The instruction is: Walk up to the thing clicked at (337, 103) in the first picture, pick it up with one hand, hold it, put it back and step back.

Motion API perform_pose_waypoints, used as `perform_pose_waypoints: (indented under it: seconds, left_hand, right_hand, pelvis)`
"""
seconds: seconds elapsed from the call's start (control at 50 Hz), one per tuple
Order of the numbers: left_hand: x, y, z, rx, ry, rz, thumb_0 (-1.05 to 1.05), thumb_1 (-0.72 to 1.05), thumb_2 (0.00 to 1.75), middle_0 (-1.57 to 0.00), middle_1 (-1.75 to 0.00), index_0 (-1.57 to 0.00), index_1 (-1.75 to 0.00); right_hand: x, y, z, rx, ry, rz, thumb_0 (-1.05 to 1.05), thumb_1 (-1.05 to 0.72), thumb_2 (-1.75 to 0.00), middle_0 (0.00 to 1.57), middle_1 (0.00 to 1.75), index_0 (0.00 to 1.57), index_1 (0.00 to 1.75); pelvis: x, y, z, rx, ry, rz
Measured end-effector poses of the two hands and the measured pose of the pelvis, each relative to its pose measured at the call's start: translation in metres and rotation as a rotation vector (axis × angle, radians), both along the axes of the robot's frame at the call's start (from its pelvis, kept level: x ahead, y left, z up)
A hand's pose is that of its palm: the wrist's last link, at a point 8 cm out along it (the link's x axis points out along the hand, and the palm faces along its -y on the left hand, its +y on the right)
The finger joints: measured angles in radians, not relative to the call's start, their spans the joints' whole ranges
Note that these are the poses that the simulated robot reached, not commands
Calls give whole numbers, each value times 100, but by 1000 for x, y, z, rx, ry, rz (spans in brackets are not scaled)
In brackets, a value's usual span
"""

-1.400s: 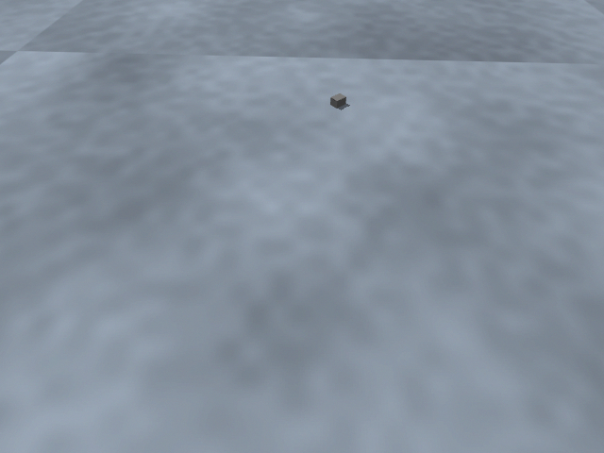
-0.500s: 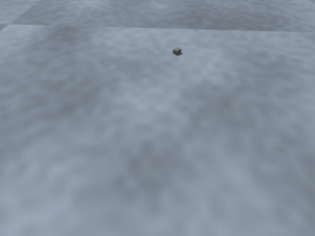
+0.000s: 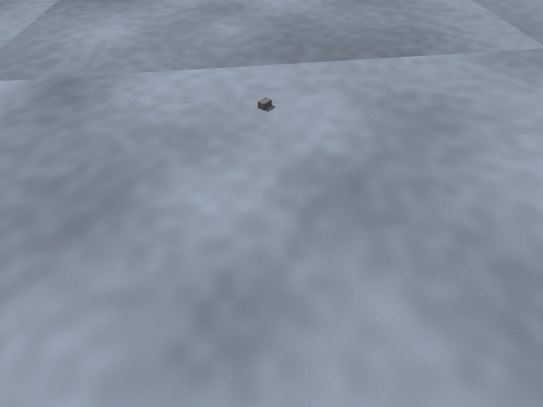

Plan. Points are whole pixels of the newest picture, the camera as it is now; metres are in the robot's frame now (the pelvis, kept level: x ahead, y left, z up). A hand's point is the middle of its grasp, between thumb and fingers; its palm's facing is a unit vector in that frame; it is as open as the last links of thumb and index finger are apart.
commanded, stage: walk up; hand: left
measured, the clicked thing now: (264, 103) +2.12 +0.09 -0.75
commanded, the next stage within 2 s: none
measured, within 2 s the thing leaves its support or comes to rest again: neither
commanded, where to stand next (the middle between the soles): +1.72 -0.12 m, yaw -5 degrees
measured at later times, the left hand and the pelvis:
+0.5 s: hand (148, 336) +0.30 +0.27 -0.19, palm faces -0.05 -0.94 -0.32, open 7.4 cm; pelvis +0.27 -0.01 -0.03, yaw -4 degrees
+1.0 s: hand (217, 165) +0.73 +0.17 -0.11, palm faces -0.10 -0.91 -0.41, open 7.4 cm; pelvis +0.57 -0.09 -0.02, yaw -6 degrees
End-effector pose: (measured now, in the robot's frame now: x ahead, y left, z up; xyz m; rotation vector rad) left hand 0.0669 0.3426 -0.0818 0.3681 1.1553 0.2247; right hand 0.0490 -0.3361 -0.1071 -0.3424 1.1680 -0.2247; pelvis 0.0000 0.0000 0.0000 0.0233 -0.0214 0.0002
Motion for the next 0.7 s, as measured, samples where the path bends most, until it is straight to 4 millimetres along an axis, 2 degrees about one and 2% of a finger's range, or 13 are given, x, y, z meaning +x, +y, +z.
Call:
perform_pose_waypoints:
  seconds: [0.06, 0.1, 0.18, 0.26, 0.3, 0.36, 0.46, 0.5, 0.54, 0.62, 0.7]
  left_hand:
    - [31, -12, -1, 44, -48, -15, 1, 91, 90, -20, -30, -20, -30]
    - [42, -21, -4, 56, -84, 7, 1, 91, 90, -20, -30, -20, -30]
    - [48, -42, -5, 18, -49, 45, 1, 91, 90, -20, -30, -20, -30]
    - [62, -53, -12, -18, 28, 58, 1, 90, 89, -21, -30, -20, -30]
    - [76, -55, -19, -34, 60, 54, 1, 90, 89, -21, -30, -20, -30]
    - [109, -52, -32, -58, 83, 46, 1, 90, 89, -21, -30, -20, -30]
    - [191, -34, -63, -79, 91, 22, 1, 90, 89, -21, -30, -20, -30]
    - [232, -31, -68, -73, 96, -6, 1, 90, 89, -21, -30, -20, -30]
    - [275, -33, -62, -72, 80, -54, 1, 91, 89, -21, -30, -20, -30]
    - [367, -39, -38, -75, -9, -138, 1, 91, 89, -21, -30, -20, -30]
    - [452, -46, -15, -61, -99, -190, 1, 91, 89, -21, -30, -20, -30]
  right_hand:
    - [20, -31, -14, -16, 15, -16, 1, -90, -90, 20, 30, 21, 30]
    - [41, -41, -19, -24, 27, -9, 1, -90, -90, 20, 30, 21, 30]
    - [102, -38, -5, 10, -26, 30, 1, -90, -90, 20, 30, 20, 30]
    - [168, -28, 13, 37, -117, 78, 1, -90, -90, 20, 30, 20, 30]
    - [198, -24, 19, 39, -137, 95, 1, -90, -90, 20, 30, 20, 30]
    - [242, -18, 23, 24, -137, 113, 1, -90, -90, 20, 30, 21, 30]
    - [315, -7, 18, -30, -144, 101, 0, -90, -90, 20, 30, 21, 30]
    - [333, -1, 18, -46, -169, 81, 0, -90, -90, 20, 30, 21, 30]
    - [339, 3, 20, -37, -183, 31, 0, -90, -90, 20, 30, 21, 30]
    - [336, 5, 26, -21, -136, -64, 0, -90, -90, 20, 30, 21, 30]
    - [334, -2, 20, -6, -44, -119, 0, -90, -90, 20, 30, 21, 30]
  pelvis:
    - [26, -20, -14, -21, -13, -14]
    - [42, -30, -19, -47, -20, 0]
    - [78, -37, -6, -53, -27, -19]
    - [116, -39, 1, -57, -33, -43]
    - [138, -39, 1, -62, -29, -52]
    - [175, -35, -4, -72, -19, -51]
    - [249, -17, -24, -49, 0, -56]
    - [272, -10, -26, -21, -8, -69]
    - [294, -7, -21, -33, -11, -83]
    - [340, -8, -4, -22, -20, -104]
    - [387, -15, 2, -4, -25, -108]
